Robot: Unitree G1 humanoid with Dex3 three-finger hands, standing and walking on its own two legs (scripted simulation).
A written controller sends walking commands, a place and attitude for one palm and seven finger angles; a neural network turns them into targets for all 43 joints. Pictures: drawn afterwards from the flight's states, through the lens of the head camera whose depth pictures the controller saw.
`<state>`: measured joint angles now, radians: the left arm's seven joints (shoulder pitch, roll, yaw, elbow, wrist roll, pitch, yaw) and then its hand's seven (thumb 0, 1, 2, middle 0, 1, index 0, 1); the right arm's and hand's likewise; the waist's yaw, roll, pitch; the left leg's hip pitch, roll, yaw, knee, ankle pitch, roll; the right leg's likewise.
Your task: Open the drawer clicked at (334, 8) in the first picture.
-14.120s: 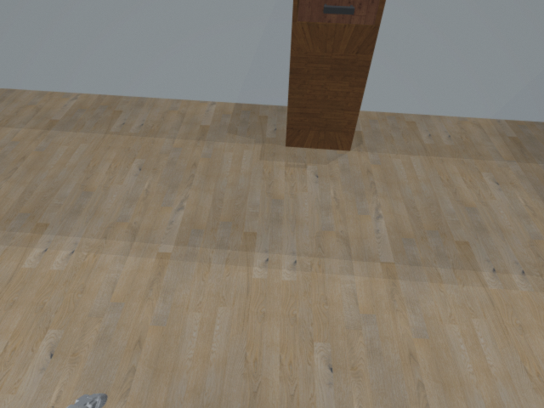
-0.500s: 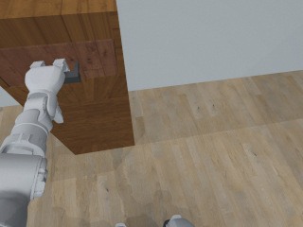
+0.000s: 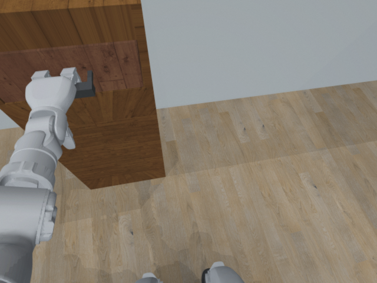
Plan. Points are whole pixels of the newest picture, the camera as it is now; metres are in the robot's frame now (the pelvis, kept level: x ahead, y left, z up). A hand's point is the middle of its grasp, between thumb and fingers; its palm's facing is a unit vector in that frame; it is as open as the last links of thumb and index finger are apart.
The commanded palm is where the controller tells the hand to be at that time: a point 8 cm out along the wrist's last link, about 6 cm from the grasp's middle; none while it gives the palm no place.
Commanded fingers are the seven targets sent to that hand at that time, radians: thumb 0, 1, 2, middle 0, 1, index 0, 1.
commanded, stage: lower the fingers behind the handle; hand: left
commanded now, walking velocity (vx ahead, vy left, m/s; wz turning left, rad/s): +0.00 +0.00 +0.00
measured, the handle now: (64, 84) +0.55 +0.25 +0.05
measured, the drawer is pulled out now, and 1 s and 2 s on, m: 0.00 0.00 0.04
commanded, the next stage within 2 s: close the thumb around the handle in 0.06 s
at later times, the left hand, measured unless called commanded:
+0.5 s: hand (64, 109) +0.50 +0.24 +0.03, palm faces -0.05 -0.02 -1.00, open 10.6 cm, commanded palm +0.48 +0.24 +0.08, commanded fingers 0.00 0.51 0.73 -0.37 -1.31 -0.37 -1.31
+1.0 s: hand (64, 109) +0.50 +0.24 +0.03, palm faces -0.05 -0.02 -1.00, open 5.9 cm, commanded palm +0.47 +0.24 +0.08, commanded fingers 0.00 0.90 0.90 -0.40 -1.35 -0.40 -1.35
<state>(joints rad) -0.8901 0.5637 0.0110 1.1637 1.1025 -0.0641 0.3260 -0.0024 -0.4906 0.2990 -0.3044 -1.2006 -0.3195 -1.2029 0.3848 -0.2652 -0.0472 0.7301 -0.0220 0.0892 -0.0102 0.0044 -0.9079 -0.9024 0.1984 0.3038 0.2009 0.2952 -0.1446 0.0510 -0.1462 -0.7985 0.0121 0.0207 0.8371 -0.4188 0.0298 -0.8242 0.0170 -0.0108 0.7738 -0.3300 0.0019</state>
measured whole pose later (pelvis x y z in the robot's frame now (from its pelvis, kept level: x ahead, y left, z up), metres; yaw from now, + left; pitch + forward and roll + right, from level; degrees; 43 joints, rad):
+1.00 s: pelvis +0.01 +0.00 +0.00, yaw +0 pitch +21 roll -1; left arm -0.85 0.55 0.02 1.13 1.10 -0.06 0.33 0.00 0.68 0.77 -0.36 -1.35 -0.38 -1.35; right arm 0.37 -0.27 -0.05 0.73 -0.02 0.09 -0.01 0.00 -0.91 -0.90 0.20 0.30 0.20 0.30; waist -0.13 0.05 -0.15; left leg -0.77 0.01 0.03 0.82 -0.42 0.03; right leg -0.80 0.02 0.00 0.76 -0.33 0.00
